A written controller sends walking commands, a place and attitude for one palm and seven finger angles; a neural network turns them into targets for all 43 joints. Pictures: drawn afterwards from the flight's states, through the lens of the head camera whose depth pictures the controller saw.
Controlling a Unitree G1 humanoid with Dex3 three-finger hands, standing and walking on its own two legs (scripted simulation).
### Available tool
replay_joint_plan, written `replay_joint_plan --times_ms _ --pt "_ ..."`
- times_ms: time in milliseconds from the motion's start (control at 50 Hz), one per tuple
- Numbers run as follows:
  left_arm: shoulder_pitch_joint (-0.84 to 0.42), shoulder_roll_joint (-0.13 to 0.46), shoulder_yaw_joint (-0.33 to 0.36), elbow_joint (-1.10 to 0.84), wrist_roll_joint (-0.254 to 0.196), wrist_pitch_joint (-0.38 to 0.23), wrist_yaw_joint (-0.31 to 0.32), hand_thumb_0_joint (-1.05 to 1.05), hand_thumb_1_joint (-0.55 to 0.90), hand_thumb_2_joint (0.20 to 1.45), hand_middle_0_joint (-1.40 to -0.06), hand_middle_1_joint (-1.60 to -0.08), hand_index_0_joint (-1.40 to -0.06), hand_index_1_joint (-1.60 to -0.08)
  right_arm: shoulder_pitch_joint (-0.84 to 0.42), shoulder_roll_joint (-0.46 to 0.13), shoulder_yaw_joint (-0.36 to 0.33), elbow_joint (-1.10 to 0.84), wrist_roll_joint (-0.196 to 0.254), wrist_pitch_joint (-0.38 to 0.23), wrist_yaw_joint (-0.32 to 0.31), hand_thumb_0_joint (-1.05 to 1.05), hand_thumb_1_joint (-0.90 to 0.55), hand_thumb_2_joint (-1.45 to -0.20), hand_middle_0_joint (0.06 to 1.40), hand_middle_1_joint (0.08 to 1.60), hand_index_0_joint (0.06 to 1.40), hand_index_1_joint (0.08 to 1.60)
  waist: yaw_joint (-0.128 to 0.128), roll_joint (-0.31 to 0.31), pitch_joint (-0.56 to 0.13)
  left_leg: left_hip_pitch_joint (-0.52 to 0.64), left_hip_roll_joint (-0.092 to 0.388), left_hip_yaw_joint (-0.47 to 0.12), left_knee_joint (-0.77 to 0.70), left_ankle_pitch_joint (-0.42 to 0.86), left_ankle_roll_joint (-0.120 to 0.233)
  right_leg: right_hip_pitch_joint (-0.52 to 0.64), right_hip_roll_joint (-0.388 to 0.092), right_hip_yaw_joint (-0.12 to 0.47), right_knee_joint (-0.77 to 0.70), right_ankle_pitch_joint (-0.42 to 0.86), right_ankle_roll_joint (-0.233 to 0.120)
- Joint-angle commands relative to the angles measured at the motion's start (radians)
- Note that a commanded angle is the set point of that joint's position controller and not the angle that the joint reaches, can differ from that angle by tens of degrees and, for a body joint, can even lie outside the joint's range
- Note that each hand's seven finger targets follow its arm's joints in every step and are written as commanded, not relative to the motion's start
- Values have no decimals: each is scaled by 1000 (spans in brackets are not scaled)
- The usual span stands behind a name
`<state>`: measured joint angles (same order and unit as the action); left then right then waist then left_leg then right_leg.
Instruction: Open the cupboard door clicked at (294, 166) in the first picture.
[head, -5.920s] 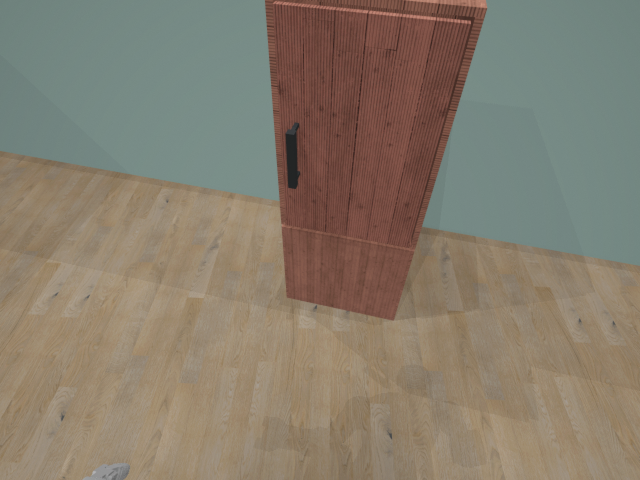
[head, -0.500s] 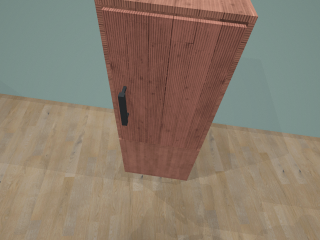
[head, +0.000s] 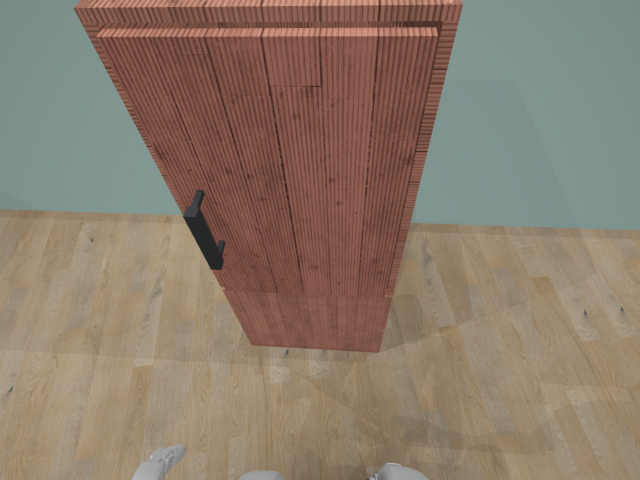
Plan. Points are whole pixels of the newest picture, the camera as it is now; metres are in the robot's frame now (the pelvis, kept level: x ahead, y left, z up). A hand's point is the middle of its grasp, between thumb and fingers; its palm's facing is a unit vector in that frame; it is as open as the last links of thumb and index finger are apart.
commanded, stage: come to a stop and stand still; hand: left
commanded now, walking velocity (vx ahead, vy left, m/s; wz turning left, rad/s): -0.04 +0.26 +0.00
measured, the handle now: (208, 231) +0.49 +0.22 -0.06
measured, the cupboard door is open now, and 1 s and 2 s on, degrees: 0 0 0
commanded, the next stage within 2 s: look again from close up in 0.60 s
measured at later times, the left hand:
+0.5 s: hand out of the picture -0.04 +0.23 -0.16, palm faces +0.08 -0.97 -0.22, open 7.4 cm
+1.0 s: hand out of the picture +0.01 +0.16 -0.16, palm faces +0.04 -0.97 -0.24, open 7.2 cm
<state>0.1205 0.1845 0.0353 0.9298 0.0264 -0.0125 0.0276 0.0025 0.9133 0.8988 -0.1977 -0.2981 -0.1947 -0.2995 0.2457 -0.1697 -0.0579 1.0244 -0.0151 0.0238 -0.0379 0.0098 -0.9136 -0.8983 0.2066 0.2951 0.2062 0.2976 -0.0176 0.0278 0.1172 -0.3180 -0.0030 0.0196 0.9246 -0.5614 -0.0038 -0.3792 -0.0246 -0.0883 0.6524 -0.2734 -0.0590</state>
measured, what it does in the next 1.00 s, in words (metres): steps on the spot: left foot, then right foot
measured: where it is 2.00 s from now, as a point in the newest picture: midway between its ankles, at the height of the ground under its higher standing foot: outside the picture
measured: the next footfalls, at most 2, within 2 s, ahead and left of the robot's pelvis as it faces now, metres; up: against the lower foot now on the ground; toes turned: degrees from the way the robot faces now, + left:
left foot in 0.40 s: -0.02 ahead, +0.10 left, +0.00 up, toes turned +4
right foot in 0.72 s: +0.00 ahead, -0.08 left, +0.00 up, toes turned -2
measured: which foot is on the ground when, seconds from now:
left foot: up 0.00-0.38, down 0.40-1.00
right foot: down 0.00-0.40, up 0.42-0.70, down 0.72-1.00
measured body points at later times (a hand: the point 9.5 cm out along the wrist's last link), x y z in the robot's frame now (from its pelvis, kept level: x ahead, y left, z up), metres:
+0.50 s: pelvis -0.04 +0.02 +0.01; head -0.04 +0.04 +0.46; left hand -0.04 +0.28 -0.14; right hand -0.01 -0.20 -0.13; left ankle -0.07 +0.15 -0.72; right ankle +0.01 -0.08 -0.69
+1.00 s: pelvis -0.01 -0.02 +0.01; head -0.01 -0.04 +0.46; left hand +0.01 +0.21 -0.14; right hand -0.02 -0.22 -0.16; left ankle -0.06 +0.10 -0.72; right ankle -0.04 -0.08 -0.72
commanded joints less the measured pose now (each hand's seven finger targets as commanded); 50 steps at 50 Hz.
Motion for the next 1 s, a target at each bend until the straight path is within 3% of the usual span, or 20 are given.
replay_joint_plan --times_ms 0,60,260,320,340,380,400,460,560,620,660,680,700,720,740,780,820,880,920,980 --pt "120 162 39 -30 -4 4 21 0 900 900 -200 -300 -200 -300 50 -67 -16 -47 -2 23 15 0 -900 -900 200 300 200 300 35 -196 -151 -167 12 -72 367 46 -32 140 -332 308 -268 643 -161" --pt "105 186 50 -45 -5 2 21 0 900 900 -200 -300 -200 -300 44 -86 -16 -52 -5 32 30 0 -900 -900 200 300 200 300 31 -133 -189 -175 16 -53 333 143 -53 140 -301 257 -292 459 -136" --pt "151 216 58 -35 15 18 10 0 900 900 -200 -300 -200 -300 0 -62 6 -95 1 7 46 0 -900 -900 200 300 200 300 65 -222 -157 -26 4 34 -183 120 -29 90 -262 314 -404 -102 -121" --pt "114 198 54 -23 3 31 6 0 900 900 -200 -300 -200 -300 161 -49 16 -38 0 -9 41 0 -900 -900 200 300 200 300 -7 -198 -168 253 -27 78 -453 249 1 -65 -183 242 -401 -251 -40" --pt "113 161 42 -18 -2 36 5 0 900 900 -200 -300 -200 -300 218 -61 19 -17 -1 -16 34 0 -900 -900 200 300 200 300 -30 -124 -174 339 6 58 -554 254 7 -107 -134 185 -314 -277 1" --pt "139 36 10 -31 -13 37 -1 0 900 900 -200 -300 -200 -300 167 -166 6 -51 -17 -22 19 0 -900 -900 200 300 200 300 -11 289 -52 150 323 -358 -791 2 118 -220 15 27 48 -240 70" --pt "102 64 13 -35 -8 36 -5 0 900 900 -200 -300 -200 -300 118 -171 12 -76 -23 -19 17 0 -900 -900 200 300 200 300 -11 186 24 -1 378 -393 -836 -29 193 -194 -7 80 162 -193 57" --pt "171 59 24 27 7 32 -26 0 900 900 -200 -300 -200 -300 31 -111 33 -66 -17 -40 9 0 -900 -900 200 300 200 300 49 156 25 -74 245 -236 -801 57 145 -119 6 93 326 -62 51" --pt "137 29 9 33 -2 13 -29 0 900 900 -200 -300 -200 -300 159 -103 33 -14 -18 -56 -2 0 -900 -900 200 300 200 300 -2 92 -16 148 250 -179 -706 445 169 -154 -12 53 227 -115 64" --pt "140 2 1 41 -14 -1 -21 0 900 900 -200 -300 -200 -300 192 -108 30 16 -22 -51 -6 0 -900 -900 200 300 200 300 -9 117 -57 156 251 -173 -617 644 164 6 6 33 -15 -175 62" --pt "225 19 5 84 -14 -13 -16 0 900 900 -200 -300 -200 -300 189 -90 31 31 -8 -47 -5 0 -900 -900 200 300 200 300 27 30 -101 78 186 -127 -512 576 100 219 1 53 -250 48 61" --pt "357 62 -1 174 -6 -26 34 0 900 900 -200 -300 -200 -300 -19 -124 22 -18 16 -66 14 0 -900 -900 200 300 200 300 123 -31 -23 -8 137 12 -308 411 18 165 -88 166 -305 296 58" --pt "321 111 -8 137 -8 -36 28 0 900 900 -200 -300 -200 -300 37 -8 39 -67 4 -45 21 0 -900 -900 200 300 200 300 37 -142 -23 -57 47 3 -216 97 3 89 -219 351 -394 135 11" --pt "258 93 -19 109 -8 -36 19 0 900 900 -200 -300 -200 -300 87 7 43 -56 -4 -38 24 0 -900 -900 200 300 200 300 6 -72 -29 -11 51 4 -170 90 7 43 -223 317 -402 21 -55" --pt "235 97 -11 97 -5 -40 19 0 900 900 -200 -300 -200 -300 144 19 46 -28 0 -36 32 0 -900 -900 200 300 200 300 -16 -70 -133 0 33 16 -156 115 5 115 -186 296 -402 4 -85" --pt "207 85 1 92 -10 -50 28 0 900 900 -200 -300 -200 -300 178 9 45 -10 -2 -38 31 0 -900 -900 200 300 200 300 -20 -170 -225 -11 44 11 -169 135 15 249 -171 257 -299 290 -103" --pt "193 56 -8 96 -14 -49 31 0 900 900 -200 -300 -200 -300 168 14 51 -2 2 -46 21 0 -900 -900 200 300 200 300 -21 -141 -210 51 46 13 -301 183 12 245 -165 231 -259 419 -104" --pt "192 28 -18 112 -22 -37 26 0 900 900 -200 -300 -200 -300 197 -10 55 38 -4 -63 13 0 -900 -900 200 300 200 300 -10 60 -121 131 110 -62 -489 500 36 175 -79 164 -165 308 -29" --pt "198 29 -22 121 -21 -30 24 0 900 900 -200 -300 -200 -300 153 -20 59 39 -4 -58 2 0 -900 -900 200 300 200 300 9 103 -66 89 132 -72 -492 550 51 179 -61 156 -190 252 -15" --pt "220 41 -25 142 -19 -34 20 0 900 900 -200 -300 -200 -300 142 -12 63 43 0 -52 -3 0 -900 -900 200 300 200 300 7 8 -25 95 112 -54 -503 480 39 181 -78 180 -225 326 -15"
